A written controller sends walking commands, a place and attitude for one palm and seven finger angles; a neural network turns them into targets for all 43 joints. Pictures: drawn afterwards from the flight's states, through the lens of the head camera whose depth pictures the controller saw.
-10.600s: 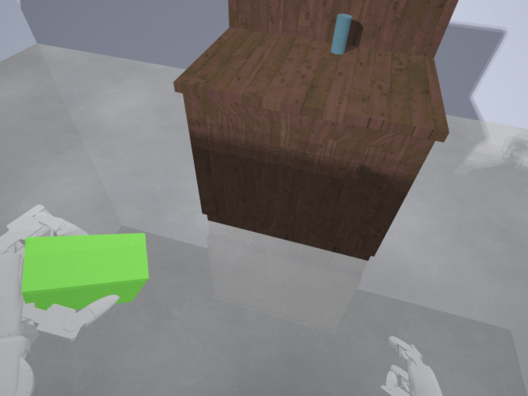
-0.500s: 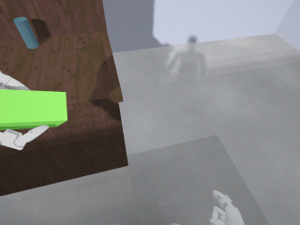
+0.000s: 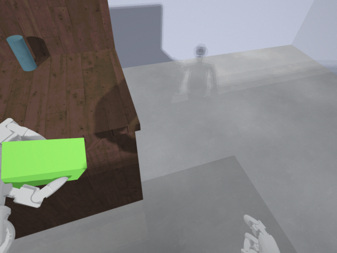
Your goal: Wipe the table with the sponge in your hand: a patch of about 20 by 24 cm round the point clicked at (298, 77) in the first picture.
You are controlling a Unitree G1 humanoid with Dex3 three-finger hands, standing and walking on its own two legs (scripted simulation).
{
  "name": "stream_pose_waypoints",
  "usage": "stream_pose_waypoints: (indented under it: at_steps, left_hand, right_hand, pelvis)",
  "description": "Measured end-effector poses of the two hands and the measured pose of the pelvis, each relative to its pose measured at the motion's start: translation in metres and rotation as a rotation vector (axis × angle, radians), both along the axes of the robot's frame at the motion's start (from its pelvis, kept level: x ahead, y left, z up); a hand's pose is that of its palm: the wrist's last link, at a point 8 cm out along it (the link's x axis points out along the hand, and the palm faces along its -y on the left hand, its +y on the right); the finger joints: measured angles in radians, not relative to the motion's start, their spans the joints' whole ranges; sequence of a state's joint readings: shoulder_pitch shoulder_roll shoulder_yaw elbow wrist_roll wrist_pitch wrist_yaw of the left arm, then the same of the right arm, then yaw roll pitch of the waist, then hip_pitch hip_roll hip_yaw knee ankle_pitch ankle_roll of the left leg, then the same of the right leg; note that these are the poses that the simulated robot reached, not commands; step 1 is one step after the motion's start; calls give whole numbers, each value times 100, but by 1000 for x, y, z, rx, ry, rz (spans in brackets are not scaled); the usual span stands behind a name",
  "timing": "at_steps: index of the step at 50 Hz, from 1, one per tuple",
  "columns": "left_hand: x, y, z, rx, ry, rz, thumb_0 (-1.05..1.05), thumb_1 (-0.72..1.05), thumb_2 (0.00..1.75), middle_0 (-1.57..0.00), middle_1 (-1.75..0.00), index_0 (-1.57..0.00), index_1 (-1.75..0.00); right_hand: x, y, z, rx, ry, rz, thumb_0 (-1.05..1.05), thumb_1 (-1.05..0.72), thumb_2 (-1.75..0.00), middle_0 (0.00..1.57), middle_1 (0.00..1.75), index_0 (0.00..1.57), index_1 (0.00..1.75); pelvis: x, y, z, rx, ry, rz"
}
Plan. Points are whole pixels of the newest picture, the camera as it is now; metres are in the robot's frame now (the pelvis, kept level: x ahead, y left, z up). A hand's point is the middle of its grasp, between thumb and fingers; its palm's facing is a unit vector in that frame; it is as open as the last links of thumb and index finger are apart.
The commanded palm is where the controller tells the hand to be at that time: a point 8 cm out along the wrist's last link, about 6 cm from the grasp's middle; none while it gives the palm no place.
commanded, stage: come to a stop and stand still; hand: left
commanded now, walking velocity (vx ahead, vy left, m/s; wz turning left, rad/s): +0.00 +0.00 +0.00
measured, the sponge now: (57, 162) +0.23 +0.23 +0.15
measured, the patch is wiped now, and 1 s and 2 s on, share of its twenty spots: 0.00 0.00 0.00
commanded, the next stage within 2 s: look again from close up in 0.44 s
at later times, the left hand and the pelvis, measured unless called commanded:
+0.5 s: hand (36, 156) +0.24 +0.26 +0.16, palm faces +0.41 -0.83 -0.38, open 9.8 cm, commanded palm +0.18 +0.30 +0.18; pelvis +0.03 +0.01 +0.00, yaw +1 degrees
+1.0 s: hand (47, 165) +0.22 +0.24 +0.16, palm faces +0.42 -0.82 -0.38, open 9.8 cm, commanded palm +0.17 +0.27 +0.18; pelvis +0.01 -0.01 +0.00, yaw +1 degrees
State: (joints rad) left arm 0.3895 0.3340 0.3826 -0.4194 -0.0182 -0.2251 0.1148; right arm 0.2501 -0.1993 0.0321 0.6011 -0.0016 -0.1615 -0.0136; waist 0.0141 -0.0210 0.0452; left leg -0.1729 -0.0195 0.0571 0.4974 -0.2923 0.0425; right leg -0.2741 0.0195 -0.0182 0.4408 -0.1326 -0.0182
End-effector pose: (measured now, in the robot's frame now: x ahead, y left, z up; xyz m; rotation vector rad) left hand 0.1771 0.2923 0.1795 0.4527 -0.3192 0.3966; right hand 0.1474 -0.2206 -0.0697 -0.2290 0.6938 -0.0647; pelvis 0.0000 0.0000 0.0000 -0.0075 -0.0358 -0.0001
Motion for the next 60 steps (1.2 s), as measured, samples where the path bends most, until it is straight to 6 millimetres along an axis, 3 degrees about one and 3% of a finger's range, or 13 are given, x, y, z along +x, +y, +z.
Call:
stream_pose_waypoints:
  at_steps: [8,17,32,44,53,60]
  left_hand:
    - [27,2,-15,-33,85,-17,0,-46,101,-79,-134,-77,-135]
    - [29,7,-3,8,80,-28,0,-46,101,-79,-134,-77,-135]
    - [16,4,-7,-32,94,11,0,-47,101,-79,-134,-77,-135]
    - [7,-9,-7,-32,110,30,0,-47,101,-79,-134,-77,-135]
    - [2,-20,-5,-13,105,18,0,-47,101,-79,-134,-78,-135]
    - [1,-11,-8,-6,100,1,0,-47,101,-79,-134,-78,-135]
  right_hand:
    - [40,12,10,-4,-36,13,1,-91,-89,21,30,20,30]
    - [60,15,13,-19,-39,8,1,-91,-89,21,30,20,30]
    - [40,15,4,-2,-5,-14,1,-91,-89,21,30,20,30]
    - [20,-7,-2,-3,9,-46,1,-90,-89,21,30,20,30]
    - [22,-25,0,-28,-10,-54,1,-91,-89,20,30,20,30]
    - [25,-28,2,-50,-15,-74,1,-91,-89,20,30,20,29]
  pelvis:
    - [19,6,2,-8,20,5]
    - [29,12,1,-13,33,12]
    - [20,10,2,-2,18,12]
    - [14,-3,3,3,17,16]
    - [13,-10,1,-5,23,24]
    - [13,0,-3,-11,27,19]
